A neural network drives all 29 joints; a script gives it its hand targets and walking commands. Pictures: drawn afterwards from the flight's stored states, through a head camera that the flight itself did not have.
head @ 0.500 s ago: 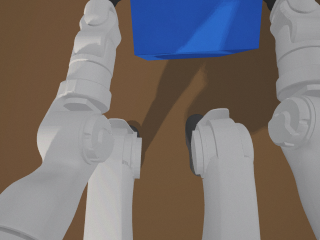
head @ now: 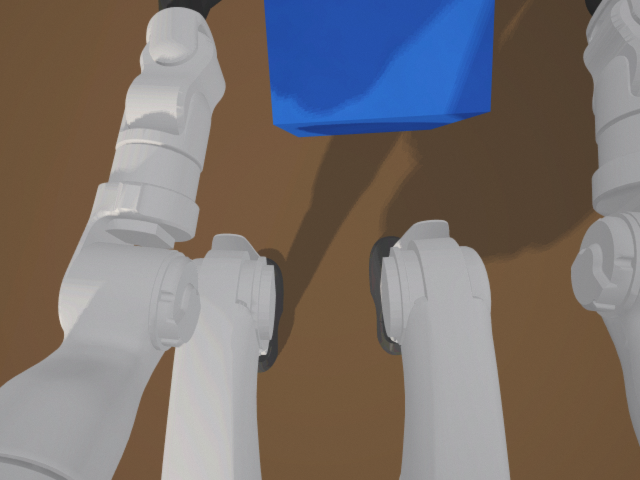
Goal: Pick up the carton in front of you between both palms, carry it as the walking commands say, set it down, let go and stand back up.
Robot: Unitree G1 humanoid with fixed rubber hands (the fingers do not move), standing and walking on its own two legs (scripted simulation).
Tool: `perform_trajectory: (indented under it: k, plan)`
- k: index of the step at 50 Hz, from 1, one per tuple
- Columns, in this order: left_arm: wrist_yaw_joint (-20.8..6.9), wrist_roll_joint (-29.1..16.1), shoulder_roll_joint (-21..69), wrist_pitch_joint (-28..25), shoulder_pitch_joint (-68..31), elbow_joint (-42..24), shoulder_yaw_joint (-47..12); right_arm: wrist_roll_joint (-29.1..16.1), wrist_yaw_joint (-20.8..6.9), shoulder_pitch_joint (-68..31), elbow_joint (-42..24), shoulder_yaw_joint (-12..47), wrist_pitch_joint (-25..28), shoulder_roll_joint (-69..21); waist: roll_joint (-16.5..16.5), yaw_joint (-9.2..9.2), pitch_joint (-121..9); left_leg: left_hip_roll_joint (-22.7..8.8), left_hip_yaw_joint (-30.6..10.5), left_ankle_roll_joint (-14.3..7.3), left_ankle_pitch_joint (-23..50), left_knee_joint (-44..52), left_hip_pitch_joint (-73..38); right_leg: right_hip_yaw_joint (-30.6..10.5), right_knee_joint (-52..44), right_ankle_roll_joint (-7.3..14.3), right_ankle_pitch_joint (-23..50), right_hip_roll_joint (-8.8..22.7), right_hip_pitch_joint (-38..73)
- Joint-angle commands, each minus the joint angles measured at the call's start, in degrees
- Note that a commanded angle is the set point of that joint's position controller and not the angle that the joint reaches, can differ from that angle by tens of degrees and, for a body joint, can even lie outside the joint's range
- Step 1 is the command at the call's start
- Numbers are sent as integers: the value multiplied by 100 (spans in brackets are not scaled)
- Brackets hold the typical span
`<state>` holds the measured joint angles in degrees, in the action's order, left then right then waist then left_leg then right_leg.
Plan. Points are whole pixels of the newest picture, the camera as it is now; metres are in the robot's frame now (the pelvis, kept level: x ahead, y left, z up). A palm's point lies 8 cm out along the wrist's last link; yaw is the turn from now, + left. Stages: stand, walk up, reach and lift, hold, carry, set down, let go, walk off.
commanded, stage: set down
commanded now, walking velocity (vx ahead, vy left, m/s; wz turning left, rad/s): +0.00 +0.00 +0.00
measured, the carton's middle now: (367, 43) +0.53 -0.10 -0.28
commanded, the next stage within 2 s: let go in 0.80 s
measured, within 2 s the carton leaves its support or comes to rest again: neither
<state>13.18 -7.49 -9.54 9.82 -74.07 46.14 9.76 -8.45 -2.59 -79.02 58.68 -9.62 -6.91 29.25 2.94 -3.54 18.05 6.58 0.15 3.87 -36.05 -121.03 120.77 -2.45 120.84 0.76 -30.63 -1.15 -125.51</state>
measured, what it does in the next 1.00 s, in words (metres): rises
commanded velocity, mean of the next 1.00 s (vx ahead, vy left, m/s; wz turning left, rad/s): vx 0.00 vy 0.00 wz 0.00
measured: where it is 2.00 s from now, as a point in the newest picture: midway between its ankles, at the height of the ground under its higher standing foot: (326, 324)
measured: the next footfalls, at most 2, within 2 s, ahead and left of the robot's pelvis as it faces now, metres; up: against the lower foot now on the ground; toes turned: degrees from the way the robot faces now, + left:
none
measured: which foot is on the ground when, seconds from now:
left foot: down 0.00-1.00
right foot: down 0.00-1.00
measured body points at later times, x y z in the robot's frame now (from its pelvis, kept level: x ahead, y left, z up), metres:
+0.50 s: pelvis +0.02 -0.01 +0.13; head +0.34 -0.06 +0.43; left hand +0.56 +0.08 +0.01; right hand +0.53 -0.31 +0.02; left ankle +0.11 +0.12 -0.37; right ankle +0.12 -0.11 -0.37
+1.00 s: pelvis +0.05 -0.01 +0.26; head +0.34 -0.06 +0.60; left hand +0.53 +0.10 +0.14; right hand +0.51 -0.31 +0.14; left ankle +0.11 +0.12 -0.37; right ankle +0.12 -0.11 -0.37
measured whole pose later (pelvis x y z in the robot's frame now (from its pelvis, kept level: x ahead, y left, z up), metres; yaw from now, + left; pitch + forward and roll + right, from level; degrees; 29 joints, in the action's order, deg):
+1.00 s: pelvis +0.05 -0.01 +0.26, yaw -3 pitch +42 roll +3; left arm 6.6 6.1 -3.7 9.8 -48.6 37.3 15.4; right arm 6.1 -6.7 -54.5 48.5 -18.7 -7.9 20.1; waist 1.3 -1.2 -2.7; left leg 3.1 -3.4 2.8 -21.1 -60.7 82.0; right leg -2.9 61.0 1.4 -17.1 -2.8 -85.9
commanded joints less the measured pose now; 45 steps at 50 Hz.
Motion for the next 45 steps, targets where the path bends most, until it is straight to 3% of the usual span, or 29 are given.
perform_trajectory:
  k: [1, 9, 16, 21, 29, 41, 45]
  plan:
    - [-11, 263, -485, 16, -1174, -523, 396, 201, -18, -1334, -576, -237, -41, 734, -803, -84, -7032, 154, 762, -118, 907, 1407, -1877, 334, -1554, -159, 1841, -27, 4792]
    - [-180, 513, -255, -56, -867, -309, 628, 519, -124, -1024, -448, -420, -16, 456, -733, -27, -6917, 110, 657, -84, 1062, 2177, -2030, 349, -2286, -178, 1868, -62, 4629]
    - [-172, 487, -218, 36, -730, -935, 487, 619, -152, -812, -981, -630, -112, 646, -632, -154, -7947, 140, 623, -14, 1455, 2855, -2819, 433, -2913, -188, 2437, -164, 5562]
    - [-165, 483, -218, 155, -535, -1300, 449, 570, -219, -671, -1323, -655, -241, 649, -632, -105, -8304, 140, 622, -2, 1654, 3380, -3210, 430, -3400, -208, 2753, -218, 6235]
    - [-288, 642, -88, 151, -5, -1225, 614, 692, -356, -311, -1199, -710, -259, 389, -749, 38, -7933, 92, 561, -12, 1811, 4305, -3406, 297, -4265, -233, 2992, -207, 6919]
    - [-487, 951, 146, -54, 583, -1130, 748, 1112, -451, 223, -1030, -1029, -19, 126, -674, 53, -7391, -30, 357, 50, 2227, 5743, -4358, 192, -5636, -168, 3357, -160, 7737]
    - [-575, 1227, 178, -81, 1212, -1208, 738, 1364, -444, 903, -1157, -1065, -1, -2, -651, 63, -7591, -52, 347, 42, 2426, 6169, -4826, 163, -6035, -168, 3690, -155, 8427]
